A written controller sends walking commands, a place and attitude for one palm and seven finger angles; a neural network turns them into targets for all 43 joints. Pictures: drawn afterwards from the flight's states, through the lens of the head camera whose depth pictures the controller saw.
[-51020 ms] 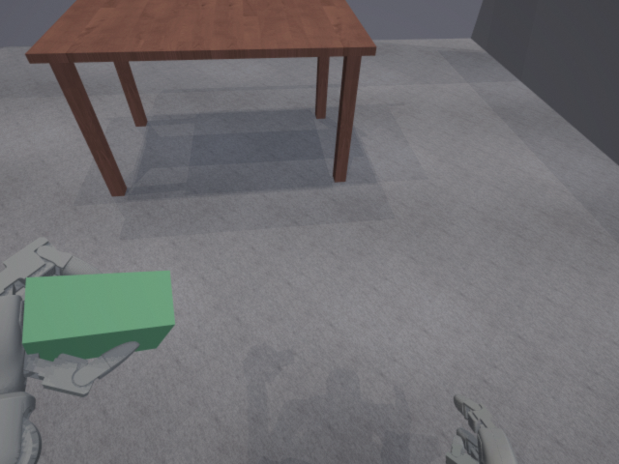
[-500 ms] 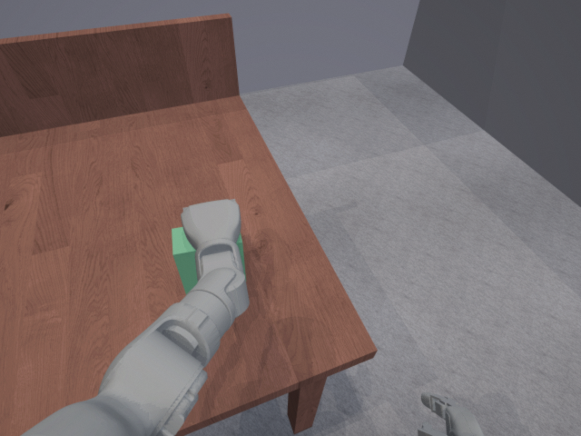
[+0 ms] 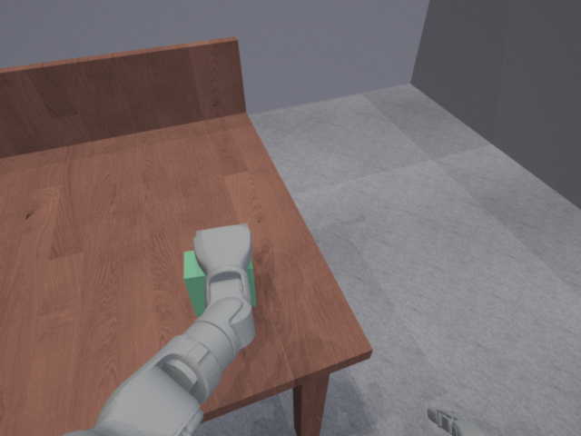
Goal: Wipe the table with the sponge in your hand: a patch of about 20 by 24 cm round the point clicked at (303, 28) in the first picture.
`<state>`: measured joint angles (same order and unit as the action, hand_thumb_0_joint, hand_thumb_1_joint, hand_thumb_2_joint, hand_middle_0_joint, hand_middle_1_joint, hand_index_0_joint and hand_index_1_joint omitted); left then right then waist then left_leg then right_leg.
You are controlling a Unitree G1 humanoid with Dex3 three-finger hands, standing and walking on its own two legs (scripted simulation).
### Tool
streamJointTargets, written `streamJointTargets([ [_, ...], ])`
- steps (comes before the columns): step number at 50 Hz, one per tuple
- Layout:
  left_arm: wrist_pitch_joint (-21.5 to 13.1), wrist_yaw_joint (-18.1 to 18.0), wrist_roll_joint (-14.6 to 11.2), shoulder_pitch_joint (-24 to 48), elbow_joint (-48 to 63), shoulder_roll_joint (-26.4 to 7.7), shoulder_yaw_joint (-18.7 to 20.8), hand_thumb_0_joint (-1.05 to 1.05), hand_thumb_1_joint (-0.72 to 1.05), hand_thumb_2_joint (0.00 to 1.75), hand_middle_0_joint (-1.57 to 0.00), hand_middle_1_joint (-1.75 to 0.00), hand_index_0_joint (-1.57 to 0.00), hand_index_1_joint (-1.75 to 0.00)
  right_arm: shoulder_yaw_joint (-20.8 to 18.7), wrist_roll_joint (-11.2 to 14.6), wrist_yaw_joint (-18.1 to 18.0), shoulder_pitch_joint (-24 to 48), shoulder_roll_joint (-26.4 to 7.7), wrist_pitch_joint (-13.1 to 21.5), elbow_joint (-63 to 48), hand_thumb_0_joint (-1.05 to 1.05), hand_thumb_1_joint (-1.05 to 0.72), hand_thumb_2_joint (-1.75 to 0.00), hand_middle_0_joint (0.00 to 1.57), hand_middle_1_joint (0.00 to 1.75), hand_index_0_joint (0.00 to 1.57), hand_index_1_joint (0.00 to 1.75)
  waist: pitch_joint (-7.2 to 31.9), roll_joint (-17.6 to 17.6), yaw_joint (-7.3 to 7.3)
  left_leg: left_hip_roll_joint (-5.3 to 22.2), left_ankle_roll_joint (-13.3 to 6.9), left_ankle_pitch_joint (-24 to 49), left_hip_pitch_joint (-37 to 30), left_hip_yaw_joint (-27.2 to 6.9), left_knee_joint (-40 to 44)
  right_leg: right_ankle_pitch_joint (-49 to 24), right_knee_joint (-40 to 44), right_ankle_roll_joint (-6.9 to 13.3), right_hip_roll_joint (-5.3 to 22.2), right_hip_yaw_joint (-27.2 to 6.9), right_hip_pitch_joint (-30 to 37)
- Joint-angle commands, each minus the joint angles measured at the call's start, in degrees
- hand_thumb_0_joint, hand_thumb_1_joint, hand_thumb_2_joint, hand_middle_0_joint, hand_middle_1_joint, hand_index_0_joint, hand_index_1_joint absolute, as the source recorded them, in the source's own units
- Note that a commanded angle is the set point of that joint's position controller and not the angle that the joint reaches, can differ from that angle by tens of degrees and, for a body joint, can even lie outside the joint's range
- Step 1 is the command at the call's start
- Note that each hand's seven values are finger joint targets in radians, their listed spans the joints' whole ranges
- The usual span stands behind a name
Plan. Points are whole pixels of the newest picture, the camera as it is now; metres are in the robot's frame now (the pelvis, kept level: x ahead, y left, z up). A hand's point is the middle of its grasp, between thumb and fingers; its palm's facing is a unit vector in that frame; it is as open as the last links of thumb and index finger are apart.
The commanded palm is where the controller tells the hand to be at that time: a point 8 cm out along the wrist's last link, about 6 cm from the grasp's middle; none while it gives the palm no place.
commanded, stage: wipe back along the third lane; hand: left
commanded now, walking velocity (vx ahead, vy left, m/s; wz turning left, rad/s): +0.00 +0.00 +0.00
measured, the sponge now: (223, 286) +0.36 +0.15 -0.03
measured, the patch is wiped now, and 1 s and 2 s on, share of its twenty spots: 1.00 1.00 1.00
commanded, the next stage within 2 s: slide back across to the middle lane in 1.24 s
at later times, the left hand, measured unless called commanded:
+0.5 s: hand (236, 287) +0.34 +0.12 +0.01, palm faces -0.04 -0.02 -1.00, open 9.6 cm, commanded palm +0.29 +0.09 +0.03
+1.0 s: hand (236, 291) +0.33 +0.12 +0.01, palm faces -0.04 -0.04 -1.00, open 9.6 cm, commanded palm +0.28 +0.10 +0.03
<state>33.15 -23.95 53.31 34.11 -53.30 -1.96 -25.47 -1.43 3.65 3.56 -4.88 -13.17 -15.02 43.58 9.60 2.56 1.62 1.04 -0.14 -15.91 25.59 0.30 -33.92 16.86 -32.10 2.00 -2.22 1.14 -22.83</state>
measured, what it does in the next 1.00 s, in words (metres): stands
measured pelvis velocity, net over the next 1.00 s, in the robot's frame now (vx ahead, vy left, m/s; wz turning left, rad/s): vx -0.01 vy -0.01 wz -0.01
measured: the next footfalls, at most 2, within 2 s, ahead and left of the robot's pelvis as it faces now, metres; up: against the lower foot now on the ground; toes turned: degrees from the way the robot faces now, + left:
none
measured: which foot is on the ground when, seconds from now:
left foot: down 0.00-1.00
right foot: down 0.00-1.00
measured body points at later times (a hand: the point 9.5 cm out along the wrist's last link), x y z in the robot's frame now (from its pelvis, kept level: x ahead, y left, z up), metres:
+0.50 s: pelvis +0.00 -0.01 +0.00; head -0.02 -0.03 +0.45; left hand +0.34 +0.12 +0.07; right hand +0.21 -0.22 -0.10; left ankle +0.01 +0.12 -0.73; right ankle -0.01 -0.10 -0.73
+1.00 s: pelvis -0.01 -0.01 +0.00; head -0.03 -0.04 +0.45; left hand +0.33 +0.11 +0.07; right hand +0.19 -0.24 -0.10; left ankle +0.01 +0.12 -0.73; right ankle -0.01 -0.10 -0.73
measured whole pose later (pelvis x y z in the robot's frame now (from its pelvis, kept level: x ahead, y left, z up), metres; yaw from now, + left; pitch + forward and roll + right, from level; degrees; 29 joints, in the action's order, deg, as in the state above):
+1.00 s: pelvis -0.01 -0.01 +0.00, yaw +0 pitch +5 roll +0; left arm 34.9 -21.5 55.1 24.7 -41.8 -2.1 -27.0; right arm -1.0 4.4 3.3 -2.0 -13.7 -16.0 41.3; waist 8.8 2.6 2.8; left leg 1.7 0.9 -15.4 22.8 0.4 -33.7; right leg 17.2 -33.6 3.2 -2.8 1.0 -21.1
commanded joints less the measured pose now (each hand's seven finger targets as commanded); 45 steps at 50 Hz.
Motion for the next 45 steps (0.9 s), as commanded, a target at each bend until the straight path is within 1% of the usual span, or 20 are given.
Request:
streamJointTargets([
  [1,-0.49,2.24,-2.32,7.19,3.05,4.3,-0.66,0.0,0.1,1.3,-1.2,-1.6,-1.2,-1.6,-1.76,0.59,-0.25,10.79,-6.25,2.09,-8.94,0.0,-0.9,-0.9,0.2,0.3,0.2,0.3,7.42,-9.1,-0.81,-1.36,-1.33,8.44,-5.86,0.66,3.29,-14.34,4.81,2.02,0.33,-0.23,3.88],
  [4,-0.43,2.33,-2.41,7.42,3.56,3.27,0.56,0.0,0.1,1.3,-1.2,-1.6,-1.2,-1.6,-1.74,0.58,-0.39,11.47,-6.1,2.14,-8.97,0.0,-0.9,-0.9,0.2,0.3,0.2,0.3,7.56,-10.76,-0.36,-1.4,-1.32,8.13,-5.53,0.29,3.6,-13.85,5.05,2.07,0.29,-0.56,4.46],
  [8,-0.03,2.49,-1.4,4.62,5.02,3.03,-0.39,0.0,0.1,1.3,-1.2,-1.6,-1.2,-1.6,-1.55,0.6,-0.31,11.99,-6.17,1.64,-9.42,0.0,-0.9,-0.9,0.2,0.3,0.2,0.3,7.06,-9.73,-0.13,-1.69,-1.22,8.03,-6.02,0.73,3.36,-14.0,5.15,2.06,0.5,-1.09,4.81],
  [9,-0.02,2.81,-1.7,4.19,6.16,3.5,-0.19,0.0,0.1,1.3,-1.2,-1.6,-1.2,-1.6,-1.61,0.62,-0.24,12.68,-5.98,1.68,-9.96,0.0,-0.9,-0.9,0.2,0.3,0.2,0.3,7.85,-9.85,0.53,-1.7,-1.24,8.89,-6.03,0.46,3.49,-15.08,4.93,2.3,0.36,-1.07,5.58],
  [10,0.09,2.86,-1.36,3.6,6.1,4.17,-1.58,0.0,0.1,1.3,-1.2,-1.6,-1.2,-1.6,-1.58,0.62,-0.25,12.49,-6.11,1.45,-9.93,0.0,-0.9,-0.9,0.2,0.3,0.2,0.3,6.52,-10.39,-0.21,-1.76,-1.36,8.54,-6.49,0.66,3.31,-14.62,5.2,2.1,0.44,-1.15,5.14],
  [12,0.42,2.92,-0.82,3.03,6.72,4.7,-2.19,0.0,0.1,1.3,-1.2,-1.6,-1.2,-1.6,-1.57,0.74,0.01,12.86,-6.03,1.27,-10.14,0.0,-0.9,-0.9,0.2,0.3,0.2,0.3,6.37,-9.58,-0.08,-1.74,-1.3,8.6,-6.6,0.7,3.21,-14.34,4.91,2.23,0.44,-1.06,4.67],
  [14,0.52,3.37,-1.05,0.88,8.96,4.94,-2.05,0.0,0.1,1.3,-1.2,-1.6,-1.2,-1.6,-1.74,0.72,0.35,13.75,-5.92,1.26,-10.82,0.0,-0.9,-0.9,0.2,0.3,0.2,0.3,7.52,-9.75,0.96,-1.83,-1.28,10.11,-6.68,0.28,3.24,-16.5,4.56,2.61,0.29,-1.24,5.95],
  [18,1.07,3.37,-0.5,2.24,9.01,5.89,-3.89,0.0,0.1,1.3,-1.2,-1.6,-1.2,-1.6,-1.56,0.91,0.63,13.88,-5.97,0.92,-10.61,0.0,-0.9,-0.9,0.2,0.3,0.2,0.3,5.4,-9.33,-0.14,-1.85,-1.32,8.48,-6.86,0.34,2.95,-13.75,4.51,2.52,0.24,-0.88,3.97],
  [24,1.3,3.58,-0.85,0.15,10.56,4.35,-2.02,0.0,0.1,1.3,-1.2,-1.6,-1.2,-1.6,-1.55,0.7,0.51,14.99,-6.16,0.82,-10.63,0.0,-0.9,-0.9,0.2,0.3,0.2,0.3,6.73,-10.01,1.19,-1.98,-1.17,9.73,-6.17,-0.11,2.84,-16.75,3.94,2.83,0.13,-1.62,5.34],
  [25,1.18,3.44,-0.42,0.5,10.06,5.49,-3.43,0.0,0.1,1.3,-1.2,-1.6,-1.2,-1.6,-1.61,0.76,0.48,14.51,-6.08,0.7,-10.42,0.0,-0.9,-0.9,0.2,0.3,0.2,0.3,6.22,-10.2,0.21,-2.01,-1.28,9.55,-6.66,0.26,2.36,-16.6,3.66,2.55,0.36,-1.48,5.01],
  [27,1.15,3.48,-0.23,0.16,10.56,6.74,-4.56,0.0,0.1,1.3,-1.2,-1.6,-1.2,-1.6,-1.66,0.74,0.72,14.37,-5.94,0.72,-10.63,0.0,-0.9,-0.9,0.2,0.3,0.2,0.3,6.33,-9.86,0.09,-2.06,-1.41,9.87,-6.67,0.41,1.94,-17.66,3.44,2.59,0.33,-1.36,4.9],
  [29,1.16,3.86,-0.48,-2.03,11.52,4.34,-2.26,0.0,0.1,1.3,-1.2,-1.6,-1.2,-1.6,-1.74,0.56,0.61,14.98,-6.19,0.69,-10.84,0.0,-0.9,-0.9,0.2,0.3,0.2,0.3,7.65,-10.82,1.47,-2.19,-1.32,10.49,-6.03,0.08,2.24,-19.03,3.73,2.83,0.22,-2.25,6.35],
  [30,1.1,3.72,-0.25,-1.48,11.27,4.3,-2.83,0.0,0.1,1.3,-1.2,-1.6,-1.2,-1.6,-1.68,0.7,0.49,14.54,-6.27,0.46,-10.58,0.0,-0.9,-0.9,0.2,0.3,0.2,0.3,7.48,-10.56,0.58,-2.12,-1.31,10.1,-6.35,0.44,1.89,-18.58,3.34,2.51,0.53,-2.09,6.14],
  [32,1.11,3.68,-0.52,-1.84,11.61,4.45,-2.83,0.0,0.1,1.3,-1.2,-1.6,-1.2,-1.6,-1.62,0.77,0.38,14.35,-6.18,0.58,-10.68,0.0,-0.9,-0.9,0.2,0.3,0.2,0.3,6.77,-10.87,0.51,-2.2,-1.36,9.65,-6.01,0.57,1.97,-18.3,3.69,2.4,0.46,-2.25,6.03],
  [34,1.22,3.95,-0.76,-3.91,12.77,2.48,-0.72,0.0,0.1,1.3,-1.2,-1.6,-1.2,-1.6,-1.72,0.62,0.33,15.18,-6.36,0.67,-10.92,0.0,-0.9,-0.9,0.2,0.3,0.2,0.3,7.39,-10.12,1.86,-2.3,-1.23,10.12,-5.7,0.35,2.31,-19.43,3.92,2.72,0.37,-3.18,6.98],
  [38,1.71,4.02,-0.16,-2.42,13.39,2.49,-2.13,0.0,0.1,1.3,-1.2,-1.6,-1.2,-1.6,-1.4,0.97,-0.05,14.63,-6.27,0.66,-10.93,0.0,-0.9,-0.9,0.2,0.3,0.2,0.3,5.84,-10.8,0.55,-2.38,-1.35,8.82,-5.71,0.82,2.33,-17.66,4.41,2.18,0.63,-3.08,6.43],
  [39,1.71,4.35,-0.24,-2.98,13.98,1.23,-0.66,0.0,0.1,1.3,-1.2,-1.6,-1.2,-1.6,-1.43,0.94,-0.13,15.09,-6.39,0.82,-11.09,0.0,-0.9,-0.9,0.2,0.3,0.2,0.3,5.64,-10.0,1.36,-2.4,-1.28,8.71,-5.41,0.26,2.88,-17.22,4.71,2.56,0.29,-3.6,6.36],
  [42,1.76,4.32,0.1,-3.06,13.42,1.17,-1.15,0.0,0.1,1.3,-1.2,-1.6,-1.2,-1.6,-1.34,1.07,-0.45,14.43,-6.29,0.91,-10.97,0.0,-0.9,-0.9,0.2,0.3,0.2,0.3,5.56,-10.45,0.76,-2.44,-1.4,8.21,-5.8,0.93,2.55,-16.2,4.81,2.2,0.51,-3.24,6.25],
  [44,1.8,4.47,0.03,-4.08,13.81,-1.44,1.66,0.0,0.1,1.3,-1.2,-1.6,-1.2,-1.6,-1.33,1.01,-0.64,14.95,-6.59,1.05,-11.03,0.0,-0.9,-0.9,0.2,0.3,0.2,0.3,5.88,-9.26,1.95,-2.47,-1.13,8.04,-5.33,0.39,3.19,-15.54,4.94,2.64,0.21,-4.07,6.39],
  [45,1.94,4.48,0.21,-4.02,13.4,0.75,-0.83,0.0,0.1,1.3,-1.2,-1.6,-1.2,-1.6,-1.15,1.2,-0.67,14.6,-6.31,1.0,-11.28,0.0,-0.9,-0.9,0.2,0.3,0.2,0.3,5.38,-9.44,1.19,-2.49,-1.24,7.72,-5.6,0.82,3.07,-14.71,4.68,2.29,0.49,-3.15,6.18],
])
